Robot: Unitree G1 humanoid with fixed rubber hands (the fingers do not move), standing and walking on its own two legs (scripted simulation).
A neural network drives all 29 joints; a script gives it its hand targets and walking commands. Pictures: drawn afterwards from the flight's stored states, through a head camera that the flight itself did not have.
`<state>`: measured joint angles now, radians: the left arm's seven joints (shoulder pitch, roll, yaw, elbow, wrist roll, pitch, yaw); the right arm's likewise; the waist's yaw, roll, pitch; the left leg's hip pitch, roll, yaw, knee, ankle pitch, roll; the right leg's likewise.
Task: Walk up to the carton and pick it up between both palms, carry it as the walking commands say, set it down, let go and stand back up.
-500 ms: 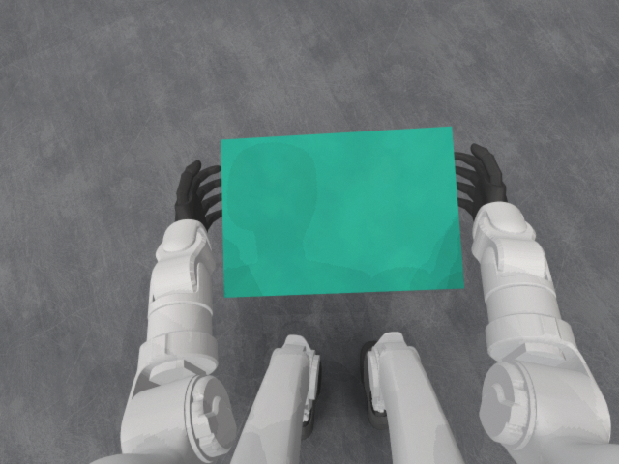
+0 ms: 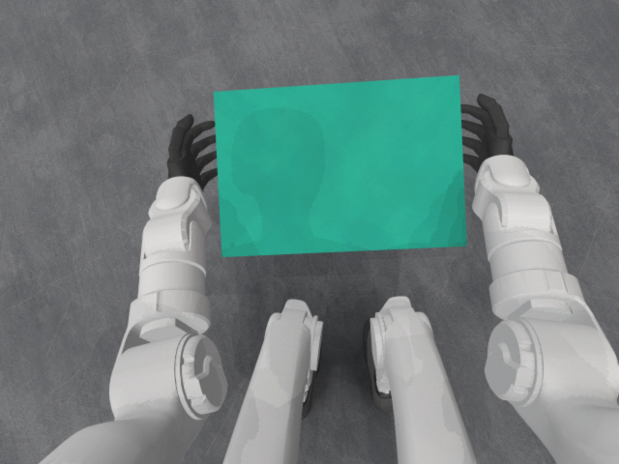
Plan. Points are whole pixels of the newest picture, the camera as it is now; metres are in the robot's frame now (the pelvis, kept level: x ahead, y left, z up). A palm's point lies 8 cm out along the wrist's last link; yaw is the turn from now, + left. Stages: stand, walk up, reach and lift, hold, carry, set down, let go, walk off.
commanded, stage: set down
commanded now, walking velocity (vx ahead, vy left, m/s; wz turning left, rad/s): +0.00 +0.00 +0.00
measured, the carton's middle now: (336, 177) +0.47 +0.01 -0.16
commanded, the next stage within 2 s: none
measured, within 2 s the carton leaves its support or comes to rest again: neither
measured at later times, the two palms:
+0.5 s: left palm (210, 182) +0.47 +0.20 -0.16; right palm (466, 165) +0.49 -0.18 -0.17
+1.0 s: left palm (227, 187) +0.48 +0.20 -0.25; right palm (447, 171) +0.51 -0.18 -0.26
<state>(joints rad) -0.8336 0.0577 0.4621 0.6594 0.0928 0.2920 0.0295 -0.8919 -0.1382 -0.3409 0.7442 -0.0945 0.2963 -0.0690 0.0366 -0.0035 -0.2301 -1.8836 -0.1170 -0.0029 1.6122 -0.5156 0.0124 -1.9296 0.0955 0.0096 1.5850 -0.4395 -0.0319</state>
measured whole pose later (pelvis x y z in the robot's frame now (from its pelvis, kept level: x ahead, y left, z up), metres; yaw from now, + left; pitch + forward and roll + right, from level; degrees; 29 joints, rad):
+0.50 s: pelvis -0.01 +0.00 -0.07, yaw +0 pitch +47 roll +2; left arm -1.00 0.12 0.43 0.72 0.05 0.29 0.07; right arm -1.07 -0.22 -0.31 0.83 -0.05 0.29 -0.10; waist 0.03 0.00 -0.13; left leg -2.11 -0.13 0.02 1.84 -0.54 0.01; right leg -2.16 0.10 0.01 1.81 -0.46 -0.02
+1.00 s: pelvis -0.02 +0.00 -0.13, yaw +1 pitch +44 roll +2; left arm -1.16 0.21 0.37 0.80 -0.02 0.26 0.09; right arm -1.25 -0.30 -0.22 0.92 0.04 0.26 -0.12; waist 0.03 0.01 0.07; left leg -2.24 -0.12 0.05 2.03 -0.57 0.01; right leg -2.30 0.10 -0.01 2.00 -0.48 -0.02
